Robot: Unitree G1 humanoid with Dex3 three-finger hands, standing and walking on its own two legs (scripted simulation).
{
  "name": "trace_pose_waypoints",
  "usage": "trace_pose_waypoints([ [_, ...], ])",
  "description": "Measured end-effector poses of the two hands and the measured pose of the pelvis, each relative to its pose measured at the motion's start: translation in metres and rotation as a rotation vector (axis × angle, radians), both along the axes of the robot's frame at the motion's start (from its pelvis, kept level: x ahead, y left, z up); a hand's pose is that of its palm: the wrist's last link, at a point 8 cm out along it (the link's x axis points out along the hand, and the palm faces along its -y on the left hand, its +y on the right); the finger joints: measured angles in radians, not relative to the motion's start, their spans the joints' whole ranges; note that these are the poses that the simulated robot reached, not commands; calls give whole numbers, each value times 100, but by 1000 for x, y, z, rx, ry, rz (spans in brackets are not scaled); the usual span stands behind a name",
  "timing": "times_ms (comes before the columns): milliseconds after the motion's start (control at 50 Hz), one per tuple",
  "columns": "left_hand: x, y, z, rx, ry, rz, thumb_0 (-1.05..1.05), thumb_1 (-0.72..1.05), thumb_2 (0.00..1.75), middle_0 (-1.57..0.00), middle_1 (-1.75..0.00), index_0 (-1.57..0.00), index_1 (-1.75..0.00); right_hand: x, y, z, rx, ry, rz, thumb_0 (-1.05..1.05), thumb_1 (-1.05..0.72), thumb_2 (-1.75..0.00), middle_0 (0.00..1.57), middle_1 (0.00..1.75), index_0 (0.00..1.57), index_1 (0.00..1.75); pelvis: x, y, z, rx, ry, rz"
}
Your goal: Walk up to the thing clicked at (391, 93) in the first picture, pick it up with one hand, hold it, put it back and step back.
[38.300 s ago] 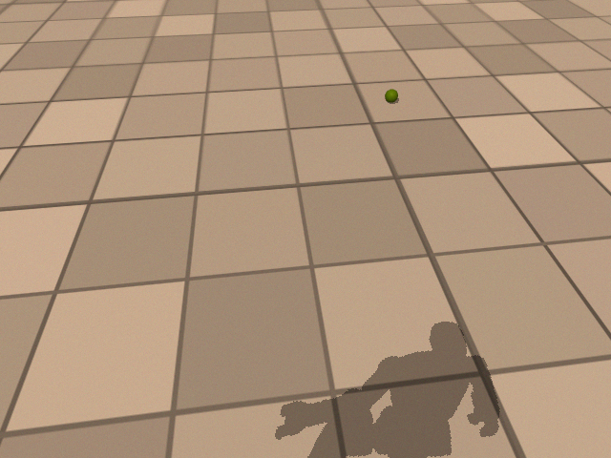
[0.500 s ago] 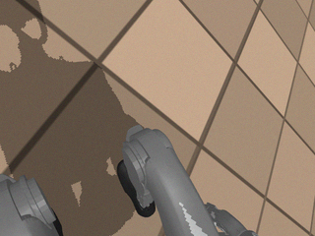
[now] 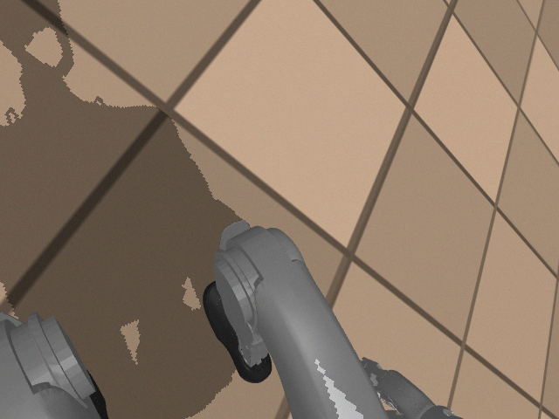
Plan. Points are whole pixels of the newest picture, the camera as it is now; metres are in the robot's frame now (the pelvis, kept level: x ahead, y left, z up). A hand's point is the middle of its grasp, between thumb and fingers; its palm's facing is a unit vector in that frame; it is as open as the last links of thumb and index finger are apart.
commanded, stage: open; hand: left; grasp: from above
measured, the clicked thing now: out of the picture +0.48 +0.34 -0.27
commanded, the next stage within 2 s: withdraw in 0.72 s
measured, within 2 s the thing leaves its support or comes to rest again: neither
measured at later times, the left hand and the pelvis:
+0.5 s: hand out of the picture +0.47 +0.33 -0.25, palm faces -0.43 -0.15 -0.89, open 13.8 cm; pelvis +0.00 +0.00 +0.00, yaw +0 degrees
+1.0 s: hand out of the picture +0.49 +0.33 -0.23, palm faces -0.38 -0.14 -0.92, open 14.0 cm; pelvis +0.00 +0.00 +0.00, yaw +0 degrees
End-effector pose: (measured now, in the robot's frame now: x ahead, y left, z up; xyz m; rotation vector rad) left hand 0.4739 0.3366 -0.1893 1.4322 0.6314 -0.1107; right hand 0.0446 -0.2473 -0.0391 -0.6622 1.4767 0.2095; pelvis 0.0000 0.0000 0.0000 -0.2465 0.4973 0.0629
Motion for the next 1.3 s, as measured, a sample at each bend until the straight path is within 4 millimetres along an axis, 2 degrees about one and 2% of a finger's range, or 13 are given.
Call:
trace_pose_waypoints([
  [120, -1, -1, 2, 1, -2, -16, -1, -9, 70, -43, -87, -47, -84, -1, 0, 1, 1, 3, 5, 0, -90, -90, 20, 30, 21, 30, -1, -1, 1, 0, -3, 1],
  [300, 3, -4, 3, 7, -8, -26, 0, -32, 84, -23, -96, -25, -93, -3, 0, 2, -4, -9, 3, 0, -90, -90, 20, 30, 21, 30, -2, 0, 1, -3, -7, -2],
  [420, 4, -7, 2, 1, -14, -21, 0, -43, 91, -14, -102, -15, -99, -4, 2, 4, 1, -7, 3, 0, -90, -90, 21, 30, 21, 30, -3, 1, 2, -4, -5, -3],
  [600, 5, -3, 1, 8, -16, -4, 0, -49, 96, -9, -104, -10, -102, -5, 2, 5, 0, -2, -1, 0, -90, -90, 21, 30, 21, 30, -2, 1, 2, -4, 0, -3],
  [940, 5, -2, 6, -3, -22, -22, 0, -50, 97, -9, -104, -9, -102, -1, 0, 5, -6, 0, 5, 0, -90, -90, 20, 30, 21, 30, -1, 0, 4, -5, 0, -1],
  [1000, 13, 0, 18, 8, -74, -37, 0, -51, 98, -9, -103, -9, -102, -1, 0, 5, 0, 0, 1, 0, -91, -90, 20, 30, 21, 30, -1, -1, 4, -4, 6, 0],
  [1060, 20, 2, 39, 27, -135, -45, 0, -52, 98, -9, -102, -9, -101, 2, -1, 3, 13, -6, -13, 0, -91, -90, 20, 30, 21, 30, 0, -2, 5, 0, 20, 3],
  [1160, 24, 12, 92, 75, -193, -26, 0, -53, 99, -9, -100, -9, -100, 19, -3, -5, 56, -52, -53, 0, -91, -90, 21, 30, 21, 30, 5, -3, 11, 10, 67, 11],
  [1240, 18, 25, 134, 118, -150, 20, 0, -53, 99, -9, -100, -8, -99, 37, -5, -12, 95, -111, -88, 0, -91, -90, 21, 30, 21, 30, 4, -3, 19, 29, 82, 25],
  [1300, 11, 29, 156, 107, -86, 50, 0, -53, 100, -9, -100, -8, -100, 49, -5, -13, 114, -147, -103, 0, -91, -90, 20, 30, 21, 30, 1, -3, 27, 42, 80, 37],
])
